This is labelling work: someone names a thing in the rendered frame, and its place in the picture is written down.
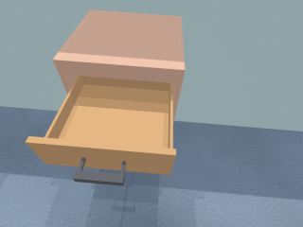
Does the handle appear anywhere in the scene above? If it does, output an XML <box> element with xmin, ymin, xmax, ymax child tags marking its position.
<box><xmin>73</xmin><ymin>157</ymin><xmax>126</xmax><ymax>186</ymax></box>

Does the cabinet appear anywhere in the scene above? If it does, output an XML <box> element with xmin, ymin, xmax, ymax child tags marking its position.
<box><xmin>53</xmin><ymin>9</ymin><xmax>186</xmax><ymax>125</ymax></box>

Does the drawer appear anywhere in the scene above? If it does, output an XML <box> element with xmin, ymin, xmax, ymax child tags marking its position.
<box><xmin>26</xmin><ymin>76</ymin><xmax>176</xmax><ymax>175</ymax></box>

